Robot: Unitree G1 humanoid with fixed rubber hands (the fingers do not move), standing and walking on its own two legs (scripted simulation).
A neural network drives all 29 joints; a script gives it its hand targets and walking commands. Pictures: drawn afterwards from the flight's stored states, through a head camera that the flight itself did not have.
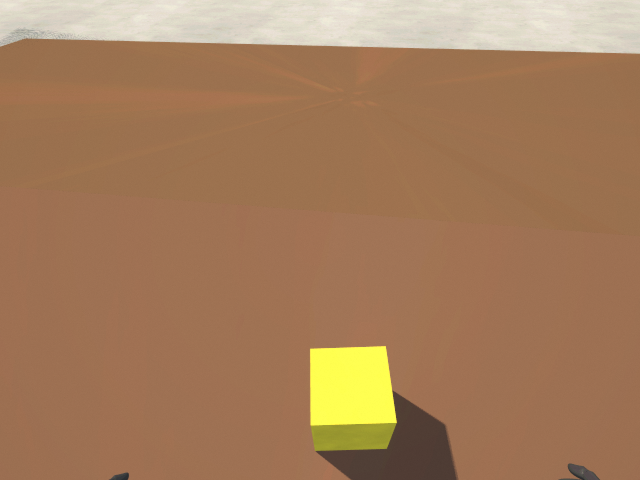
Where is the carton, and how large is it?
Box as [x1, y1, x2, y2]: [310, 346, 396, 450]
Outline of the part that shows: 385,346 310,349 311,430 315,450 386,448 396,421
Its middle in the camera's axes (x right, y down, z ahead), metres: +0.09 +0.46 +1.10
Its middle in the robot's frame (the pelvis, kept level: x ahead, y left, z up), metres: +0.44 -0.03 -0.66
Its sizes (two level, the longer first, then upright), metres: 0.210 0.200 0.250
